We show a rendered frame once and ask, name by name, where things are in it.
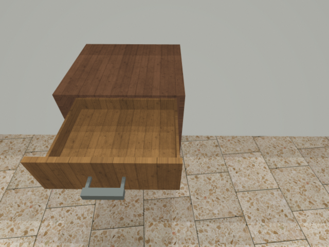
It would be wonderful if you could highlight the cabinet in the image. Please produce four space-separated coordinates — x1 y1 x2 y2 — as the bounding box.
53 44 185 153

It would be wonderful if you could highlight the drawer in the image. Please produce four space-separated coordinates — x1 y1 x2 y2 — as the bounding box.
20 98 182 190

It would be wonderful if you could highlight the handle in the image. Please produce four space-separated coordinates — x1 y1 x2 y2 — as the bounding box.
80 177 126 200

